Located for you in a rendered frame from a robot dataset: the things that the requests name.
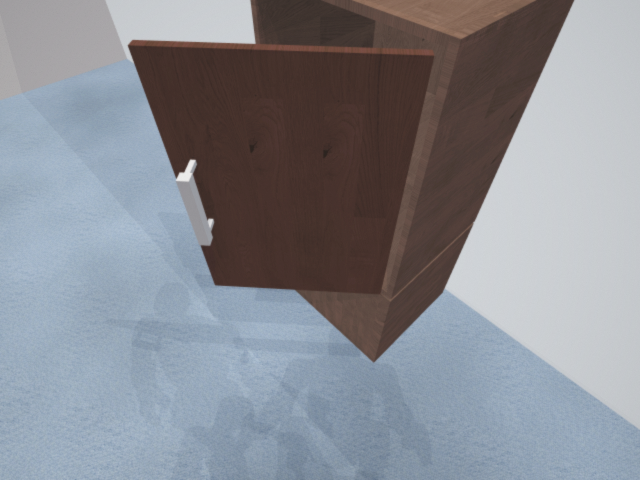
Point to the cupboard door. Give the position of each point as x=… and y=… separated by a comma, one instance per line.
x=302, y=153

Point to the handle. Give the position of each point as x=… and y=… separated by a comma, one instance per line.
x=192, y=201

